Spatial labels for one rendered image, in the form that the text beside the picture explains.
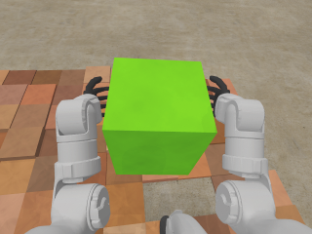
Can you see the robot left upper arm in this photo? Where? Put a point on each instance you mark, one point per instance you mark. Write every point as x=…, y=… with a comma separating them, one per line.
x=78, y=209

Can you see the right robot forearm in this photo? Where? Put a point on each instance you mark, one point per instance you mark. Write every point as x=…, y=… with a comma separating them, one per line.
x=244, y=129

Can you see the robot right shin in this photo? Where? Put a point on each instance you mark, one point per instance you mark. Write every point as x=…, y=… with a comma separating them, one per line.
x=174, y=213

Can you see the carton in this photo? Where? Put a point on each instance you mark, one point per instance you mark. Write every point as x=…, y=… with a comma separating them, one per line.
x=158, y=118

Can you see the left robot forearm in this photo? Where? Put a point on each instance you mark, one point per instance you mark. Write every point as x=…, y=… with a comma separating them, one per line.
x=76, y=133

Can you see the right robot hand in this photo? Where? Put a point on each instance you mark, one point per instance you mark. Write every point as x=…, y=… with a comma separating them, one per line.
x=217, y=92

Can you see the robot right upper arm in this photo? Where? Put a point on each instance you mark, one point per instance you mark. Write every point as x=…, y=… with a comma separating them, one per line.
x=247, y=207

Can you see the left robot hand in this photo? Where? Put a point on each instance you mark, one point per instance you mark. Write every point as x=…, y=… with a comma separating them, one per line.
x=94, y=91

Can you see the right robot foot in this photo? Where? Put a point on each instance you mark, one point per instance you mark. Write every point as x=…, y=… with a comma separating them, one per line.
x=163, y=224

